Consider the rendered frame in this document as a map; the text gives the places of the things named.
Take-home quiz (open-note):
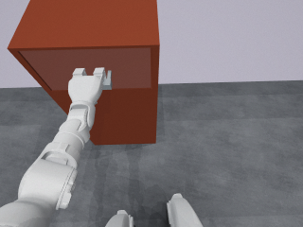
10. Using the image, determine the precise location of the left robot upper arm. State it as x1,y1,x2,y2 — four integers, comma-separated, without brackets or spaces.
0,159,79,227

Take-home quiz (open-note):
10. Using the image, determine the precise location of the cabinet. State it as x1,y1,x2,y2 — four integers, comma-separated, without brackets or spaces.
7,0,160,146

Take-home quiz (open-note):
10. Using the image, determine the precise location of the left robot hand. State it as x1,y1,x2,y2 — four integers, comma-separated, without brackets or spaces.
68,67,107,106

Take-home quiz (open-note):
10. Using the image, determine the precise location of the handle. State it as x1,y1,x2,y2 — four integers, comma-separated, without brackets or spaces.
102,70,113,90

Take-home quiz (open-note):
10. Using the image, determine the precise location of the robot shin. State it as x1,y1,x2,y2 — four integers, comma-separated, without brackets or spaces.
117,210,128,215
170,193,183,227

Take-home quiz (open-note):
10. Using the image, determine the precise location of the robot right shin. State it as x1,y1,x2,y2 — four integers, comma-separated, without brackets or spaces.
170,193,183,227

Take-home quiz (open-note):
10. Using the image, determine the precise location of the drawer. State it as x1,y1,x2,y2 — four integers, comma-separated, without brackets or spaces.
19,47,152,91

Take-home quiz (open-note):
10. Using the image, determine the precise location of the robot left forearm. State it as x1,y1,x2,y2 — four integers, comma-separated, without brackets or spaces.
18,101,96,199

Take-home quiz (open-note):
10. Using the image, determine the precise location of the robot left shin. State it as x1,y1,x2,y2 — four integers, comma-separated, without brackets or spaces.
117,210,128,215

